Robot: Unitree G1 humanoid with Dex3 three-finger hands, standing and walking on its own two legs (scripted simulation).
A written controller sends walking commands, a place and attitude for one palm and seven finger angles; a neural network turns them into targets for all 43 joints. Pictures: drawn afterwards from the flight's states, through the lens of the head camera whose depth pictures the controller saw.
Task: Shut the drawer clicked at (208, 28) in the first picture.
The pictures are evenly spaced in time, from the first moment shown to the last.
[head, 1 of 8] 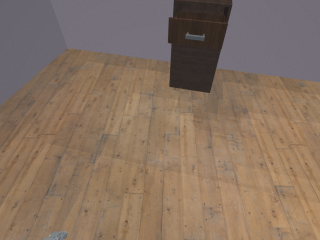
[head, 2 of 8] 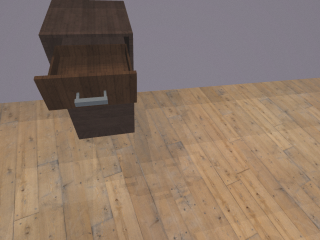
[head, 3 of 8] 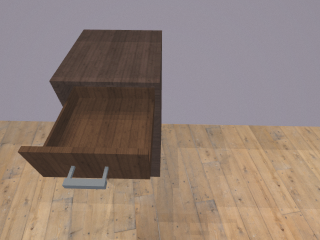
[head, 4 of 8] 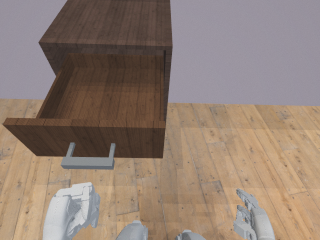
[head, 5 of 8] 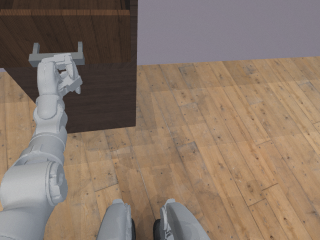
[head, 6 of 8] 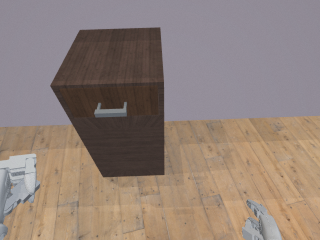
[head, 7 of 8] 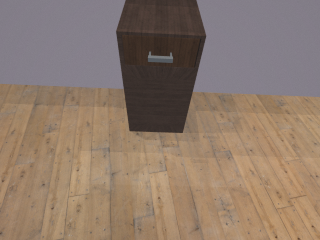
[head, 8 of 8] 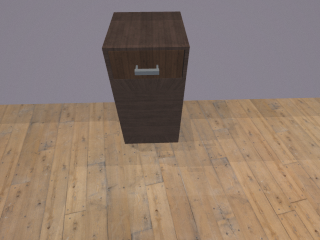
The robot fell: no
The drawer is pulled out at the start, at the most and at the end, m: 0.30 0.30 0.00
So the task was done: yes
